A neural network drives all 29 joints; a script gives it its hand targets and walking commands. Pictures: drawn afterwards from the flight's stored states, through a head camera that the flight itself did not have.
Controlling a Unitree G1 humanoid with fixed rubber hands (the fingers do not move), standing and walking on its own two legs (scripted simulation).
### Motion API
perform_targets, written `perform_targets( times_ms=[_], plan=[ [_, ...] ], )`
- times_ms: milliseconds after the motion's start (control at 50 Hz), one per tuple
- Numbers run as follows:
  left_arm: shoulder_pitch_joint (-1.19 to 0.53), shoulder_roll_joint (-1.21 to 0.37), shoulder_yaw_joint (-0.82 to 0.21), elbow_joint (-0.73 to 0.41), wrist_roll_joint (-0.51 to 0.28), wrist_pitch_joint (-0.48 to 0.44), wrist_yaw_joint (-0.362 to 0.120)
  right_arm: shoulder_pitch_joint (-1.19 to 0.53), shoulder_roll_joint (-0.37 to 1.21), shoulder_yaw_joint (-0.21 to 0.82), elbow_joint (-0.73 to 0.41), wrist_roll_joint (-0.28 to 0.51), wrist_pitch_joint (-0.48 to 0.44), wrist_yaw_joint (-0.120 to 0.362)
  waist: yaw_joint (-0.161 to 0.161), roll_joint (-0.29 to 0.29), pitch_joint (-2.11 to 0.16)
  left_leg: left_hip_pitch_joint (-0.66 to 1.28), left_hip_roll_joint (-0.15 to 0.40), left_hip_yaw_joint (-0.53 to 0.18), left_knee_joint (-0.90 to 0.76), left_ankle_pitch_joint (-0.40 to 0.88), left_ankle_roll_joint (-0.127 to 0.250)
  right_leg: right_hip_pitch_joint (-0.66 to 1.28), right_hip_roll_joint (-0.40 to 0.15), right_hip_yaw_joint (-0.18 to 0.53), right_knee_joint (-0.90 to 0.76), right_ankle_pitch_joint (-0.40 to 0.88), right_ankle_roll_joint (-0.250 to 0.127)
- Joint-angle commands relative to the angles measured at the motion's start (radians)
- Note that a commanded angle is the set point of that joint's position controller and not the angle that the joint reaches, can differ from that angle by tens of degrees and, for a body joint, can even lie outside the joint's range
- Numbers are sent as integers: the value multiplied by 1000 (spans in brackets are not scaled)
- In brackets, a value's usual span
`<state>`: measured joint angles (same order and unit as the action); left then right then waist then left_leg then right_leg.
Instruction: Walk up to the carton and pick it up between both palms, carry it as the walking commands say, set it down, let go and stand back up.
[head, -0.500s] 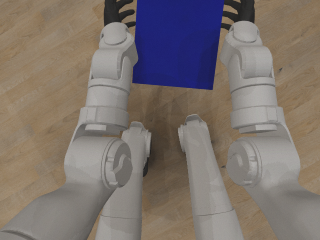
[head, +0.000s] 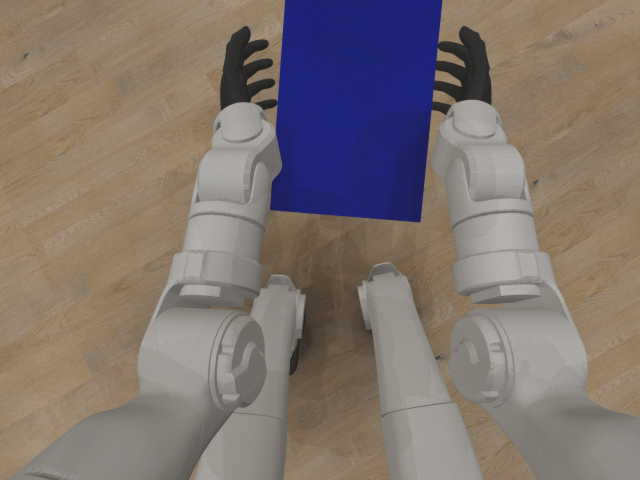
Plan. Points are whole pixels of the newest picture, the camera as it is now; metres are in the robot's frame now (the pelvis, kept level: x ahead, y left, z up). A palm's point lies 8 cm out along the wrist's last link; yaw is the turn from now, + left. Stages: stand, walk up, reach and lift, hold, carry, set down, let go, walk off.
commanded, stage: reach and lift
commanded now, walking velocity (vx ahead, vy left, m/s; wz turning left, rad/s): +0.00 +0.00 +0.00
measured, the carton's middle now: (348, 103) +0.52 -0.04 -0.12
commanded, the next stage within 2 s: none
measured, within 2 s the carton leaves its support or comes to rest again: neither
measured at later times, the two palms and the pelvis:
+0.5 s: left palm (219, 101) +0.46 +0.08 +0.03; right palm (491, 102) +0.45 -0.16 +0.02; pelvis +0.01 +0.00 +0.06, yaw +0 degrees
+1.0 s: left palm (148, 29) +0.44 +0.08 +0.16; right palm (586, 30) +0.43 -0.15 +0.15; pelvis +0.08 +0.00 +0.11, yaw +0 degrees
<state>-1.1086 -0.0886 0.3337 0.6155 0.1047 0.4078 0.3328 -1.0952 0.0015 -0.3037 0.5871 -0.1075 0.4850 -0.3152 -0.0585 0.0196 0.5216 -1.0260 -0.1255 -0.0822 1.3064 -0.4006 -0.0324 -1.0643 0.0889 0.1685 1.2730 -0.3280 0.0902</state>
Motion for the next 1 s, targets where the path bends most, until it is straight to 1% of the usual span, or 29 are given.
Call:
perform_targets(
  times_ms=[0,240,420,540,640,720,760,800,820,840,900,940,980],
  plan=[
    [-781,-1126,-649,-71,-194,-29,-499,-746,1274,629,-99,229,-56,461,6,-40,-2211,411,-21,62,-264,37,37,686,36,-173,-205,68,-59],
    [-690,-1146,-679,-81,-188,-45,-509,-660,1296,659,-112,216,-73,463,14,-42,-2142,519,-13,50,-375,96,38,806,27,-150,-319,125,-65],
    [-647,-1156,-690,-87,-183,-50,-514,-618,1310,679,-127,207,-78,464,23,-44,-2085,597,-2,42,-460,116,41,891,21,-139,-402,139,-69],
    [-625,-1163,-685,-80,-176,-49,-519,-594,1320,680,-124,198,-75,466,29,-45,-2032,644,8,37,-522,117,42,945,15,-133,-464,133,-72],
    [-588,-1174,-659,-48,-159,-46,-526,-558,1336,658,-97,179,-69,468,31,-47,-1932,653,17,31,-576,105,46,983,9,-125,-520,117,-76],
    [-536,-1198,-602,28,-128,-45,-532,-503,1364,593,-22,140,-62,468,23,-49,-1736,605,24,22,-620,66,52,973,2,-116,-566,80,-80],
    [-495,-1207,-545,100,-101,-43,-536,-465,1381,528,44,109,-58,467,13,-52,-1557,544,28,16,-639,30,58,937,-3,-111,-591,46,-82],
    [-423,-1194,-454,203,-58,-35,-537,-405,1376,427,134,63,-52,463,2,-56,-1315,474,32,12,-656,-17,64,877,-9,-114,-615,6,-83],
    [-387,-1183,-405,237,-38,-31,-535,-376,1364,380,164,40,-50,461,5,-59,-1220,466,34,15,-668,-31,64,862,-9,-117,-631,-9,-84],
    [-371,-1170,-363,261,-24,-29,-534,-368,1353,341,184,22,-47,461,16,-69,-1139,466,37,19,-684,-55,66,849,-12,-113,-652,-38,-85],
    [-322,-1146,-255,336,11,-23,-531,-358,1334,266,230,-9,-40,461,38,-70,-983,471,42,30,-729,-95,72,827,-22,-113,-709,-100,-84],
    [-270,-1145,-224,355,21,-14,-527,-312,1324,243,243,-21,-34,461,41,-49,-952,511,42,32,-757,-56,70,841,-23,-115,-731,-63,-81],
    [-229,-1143,-227,346,16,2,-520,-251,1314,232,248,-24,-22,462,29,-30,-943,562,40,32,-779,7,61,867,-22,-118,-748,10,-78]
  ],
)
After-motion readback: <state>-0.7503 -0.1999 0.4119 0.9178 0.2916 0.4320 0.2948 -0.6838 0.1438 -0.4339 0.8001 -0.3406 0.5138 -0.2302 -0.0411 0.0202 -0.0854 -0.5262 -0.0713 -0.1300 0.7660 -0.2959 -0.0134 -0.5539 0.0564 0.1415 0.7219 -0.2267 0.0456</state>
